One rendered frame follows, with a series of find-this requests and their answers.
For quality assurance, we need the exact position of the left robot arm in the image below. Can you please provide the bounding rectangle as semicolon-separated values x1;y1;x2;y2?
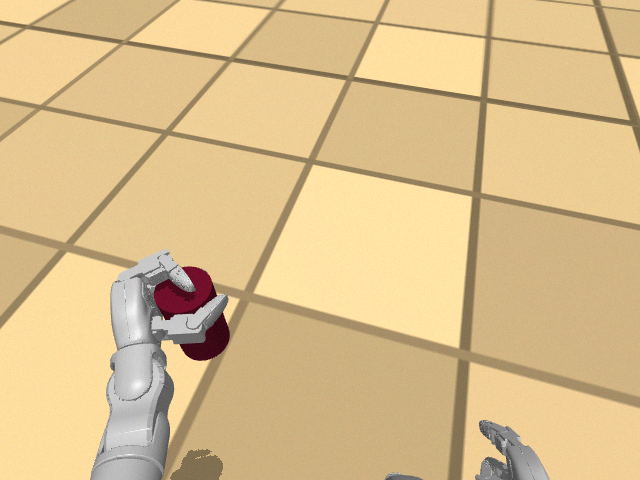
90;342;174;480

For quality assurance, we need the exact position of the left robot hand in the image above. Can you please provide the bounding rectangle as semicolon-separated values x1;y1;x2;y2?
110;249;228;351

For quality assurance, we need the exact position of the right robot hand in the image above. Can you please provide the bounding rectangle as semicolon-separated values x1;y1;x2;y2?
475;420;550;480

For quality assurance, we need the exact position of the can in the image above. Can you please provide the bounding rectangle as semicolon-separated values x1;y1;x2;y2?
154;266;230;361

